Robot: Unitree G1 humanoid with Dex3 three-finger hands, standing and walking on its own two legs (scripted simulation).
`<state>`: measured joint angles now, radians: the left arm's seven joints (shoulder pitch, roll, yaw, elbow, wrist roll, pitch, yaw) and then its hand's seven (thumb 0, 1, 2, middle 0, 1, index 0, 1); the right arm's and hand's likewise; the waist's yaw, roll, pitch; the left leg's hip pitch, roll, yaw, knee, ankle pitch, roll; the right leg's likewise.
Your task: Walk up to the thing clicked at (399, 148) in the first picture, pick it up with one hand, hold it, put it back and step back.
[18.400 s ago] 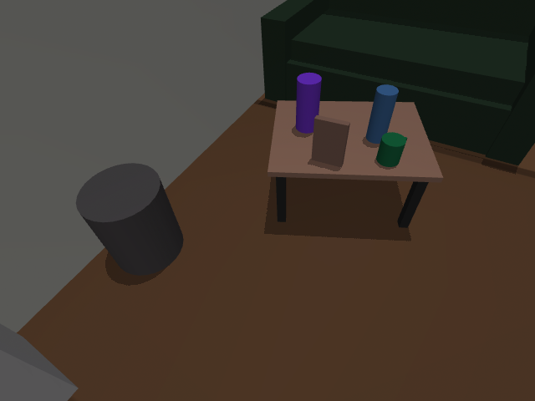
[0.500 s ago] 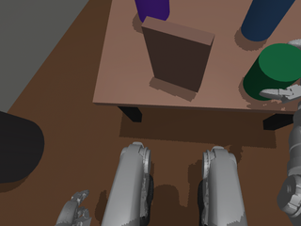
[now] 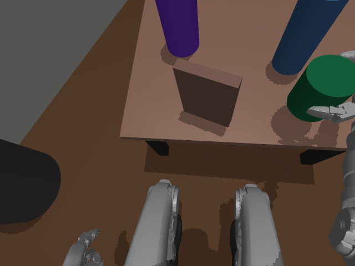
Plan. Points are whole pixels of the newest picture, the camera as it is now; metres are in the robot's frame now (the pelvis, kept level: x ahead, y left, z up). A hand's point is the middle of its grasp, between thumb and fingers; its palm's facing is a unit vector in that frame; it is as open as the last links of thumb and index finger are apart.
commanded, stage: settle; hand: right
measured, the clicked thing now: (326, 86) +0.48 -0.25 -0.01
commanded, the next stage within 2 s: lift in 0.48 s
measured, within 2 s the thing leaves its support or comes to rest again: neither
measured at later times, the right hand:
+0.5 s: hand out of the picture +0.48 -0.28 +0.05, palm faces +0.29 +0.96 -0.02, open 12.0 cm
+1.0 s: hand out of the picture +0.45 -0.27 +0.10, palm faces +0.30 +0.95 -0.01, open 12.0 cm
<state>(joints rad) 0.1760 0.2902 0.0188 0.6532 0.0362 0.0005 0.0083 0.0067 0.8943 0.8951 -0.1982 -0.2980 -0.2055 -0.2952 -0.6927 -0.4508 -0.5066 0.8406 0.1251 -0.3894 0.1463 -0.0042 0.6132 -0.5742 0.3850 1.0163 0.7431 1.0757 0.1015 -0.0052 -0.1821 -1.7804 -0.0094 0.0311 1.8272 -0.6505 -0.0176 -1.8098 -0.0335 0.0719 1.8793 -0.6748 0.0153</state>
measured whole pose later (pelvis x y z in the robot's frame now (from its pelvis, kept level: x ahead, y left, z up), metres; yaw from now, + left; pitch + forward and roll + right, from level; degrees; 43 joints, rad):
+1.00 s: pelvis +0.02 -0.01 +0.09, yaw -1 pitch +29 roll +4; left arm 0.19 0.25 0.02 0.68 0.04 -0.02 0.02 0.01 0.91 0.88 -0.20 -0.30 -0.22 -0.29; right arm -0.54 -0.35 -0.44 0.72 0.13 -0.40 0.08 0.00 0.61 -0.61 0.36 1.02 0.72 1.10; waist 0.07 -0.01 -0.18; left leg -1.45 -0.01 0.03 1.53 -0.59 -0.02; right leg -1.48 -0.04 0.06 1.59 -0.62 0.00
